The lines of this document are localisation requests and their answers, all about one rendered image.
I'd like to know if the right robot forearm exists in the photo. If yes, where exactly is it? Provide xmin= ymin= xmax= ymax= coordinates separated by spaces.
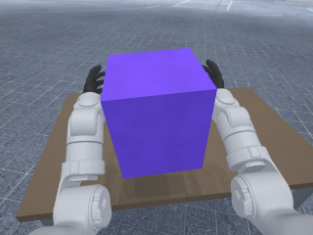
xmin=211 ymin=88 xmax=293 ymax=206

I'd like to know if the table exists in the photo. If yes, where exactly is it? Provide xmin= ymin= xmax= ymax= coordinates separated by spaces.
xmin=15 ymin=87 xmax=313 ymax=235

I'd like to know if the carton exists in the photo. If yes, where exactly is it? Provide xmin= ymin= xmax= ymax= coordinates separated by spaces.
xmin=100 ymin=48 xmax=217 ymax=179

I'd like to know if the left robot hand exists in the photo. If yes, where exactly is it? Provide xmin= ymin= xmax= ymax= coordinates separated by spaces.
xmin=83 ymin=65 xmax=106 ymax=94

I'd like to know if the left robot forearm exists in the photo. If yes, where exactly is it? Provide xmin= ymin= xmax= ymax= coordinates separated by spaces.
xmin=53 ymin=92 xmax=106 ymax=223

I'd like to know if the right robot upper arm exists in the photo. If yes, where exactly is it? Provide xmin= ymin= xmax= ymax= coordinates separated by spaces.
xmin=231 ymin=170 xmax=313 ymax=235

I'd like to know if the right robot hand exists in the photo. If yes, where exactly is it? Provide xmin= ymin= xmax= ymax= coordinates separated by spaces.
xmin=201 ymin=59 xmax=224 ymax=89

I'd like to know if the left robot upper arm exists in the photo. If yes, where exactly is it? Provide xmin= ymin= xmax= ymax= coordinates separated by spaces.
xmin=28 ymin=184 xmax=112 ymax=235

